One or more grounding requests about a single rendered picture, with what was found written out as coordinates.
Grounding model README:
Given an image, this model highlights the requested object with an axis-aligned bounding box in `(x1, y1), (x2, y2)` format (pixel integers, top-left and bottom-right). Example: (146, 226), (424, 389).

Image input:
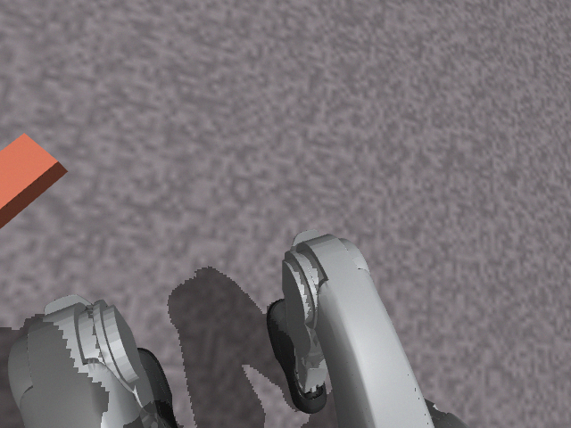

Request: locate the carton
(0, 133), (68, 229)

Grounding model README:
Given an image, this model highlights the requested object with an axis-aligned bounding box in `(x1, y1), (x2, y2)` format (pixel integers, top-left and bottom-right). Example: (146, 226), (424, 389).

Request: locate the left robot foot
(137, 348), (178, 428)

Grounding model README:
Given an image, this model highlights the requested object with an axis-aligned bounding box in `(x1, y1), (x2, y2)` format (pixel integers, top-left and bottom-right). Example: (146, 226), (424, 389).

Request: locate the right robot hand
(424, 399), (470, 428)

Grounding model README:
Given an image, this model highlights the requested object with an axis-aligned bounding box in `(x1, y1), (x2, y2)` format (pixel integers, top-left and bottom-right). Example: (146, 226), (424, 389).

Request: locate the right robot foot
(267, 299), (327, 414)

